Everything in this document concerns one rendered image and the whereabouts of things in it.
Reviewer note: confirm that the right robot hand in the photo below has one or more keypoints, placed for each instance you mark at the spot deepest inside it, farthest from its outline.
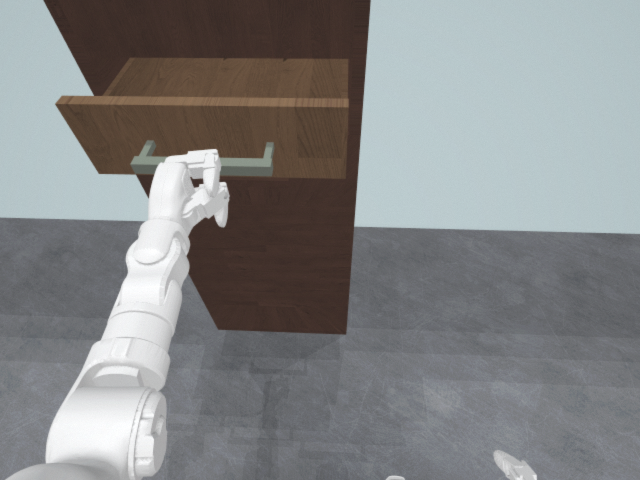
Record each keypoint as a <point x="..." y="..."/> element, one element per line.
<point x="513" y="468"/>

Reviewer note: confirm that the left robot hand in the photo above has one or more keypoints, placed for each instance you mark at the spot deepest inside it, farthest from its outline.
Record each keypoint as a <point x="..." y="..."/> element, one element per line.
<point x="173" y="196"/>

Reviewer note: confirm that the left robot forearm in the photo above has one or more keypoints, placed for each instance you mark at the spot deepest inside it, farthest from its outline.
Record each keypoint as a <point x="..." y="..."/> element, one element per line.
<point x="133" y="351"/>

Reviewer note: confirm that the handle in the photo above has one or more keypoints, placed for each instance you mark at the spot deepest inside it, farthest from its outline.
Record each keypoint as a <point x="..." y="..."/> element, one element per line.
<point x="271" y="182"/>
<point x="145" y="163"/>

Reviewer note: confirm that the cabinet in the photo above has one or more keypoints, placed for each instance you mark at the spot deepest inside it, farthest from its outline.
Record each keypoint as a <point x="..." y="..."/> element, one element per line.
<point x="282" y="263"/>

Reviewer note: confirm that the drawer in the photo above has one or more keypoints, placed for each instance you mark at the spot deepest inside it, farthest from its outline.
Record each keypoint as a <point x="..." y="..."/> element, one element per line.
<point x="233" y="105"/>

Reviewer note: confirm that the left robot upper arm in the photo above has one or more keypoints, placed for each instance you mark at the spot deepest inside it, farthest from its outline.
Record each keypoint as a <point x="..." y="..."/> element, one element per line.
<point x="106" y="433"/>

